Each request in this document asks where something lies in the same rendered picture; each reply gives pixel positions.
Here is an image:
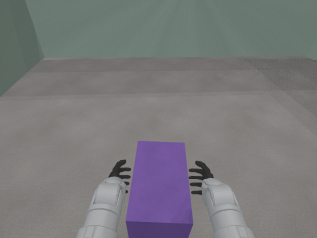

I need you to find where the right robot forearm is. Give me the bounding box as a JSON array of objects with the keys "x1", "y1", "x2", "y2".
[{"x1": 201, "y1": 178, "x2": 255, "y2": 238}]

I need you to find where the right robot hand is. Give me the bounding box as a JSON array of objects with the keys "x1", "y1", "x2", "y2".
[{"x1": 189, "y1": 161, "x2": 213, "y2": 195}]

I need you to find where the left robot hand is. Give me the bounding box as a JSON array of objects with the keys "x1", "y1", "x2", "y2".
[{"x1": 108, "y1": 159, "x2": 131, "y2": 193}]

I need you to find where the carton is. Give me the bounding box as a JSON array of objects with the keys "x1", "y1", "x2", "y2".
[{"x1": 125, "y1": 141, "x2": 194, "y2": 238}]

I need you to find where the left robot forearm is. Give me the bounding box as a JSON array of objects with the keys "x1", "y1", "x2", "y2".
[{"x1": 76, "y1": 176, "x2": 126, "y2": 238}]

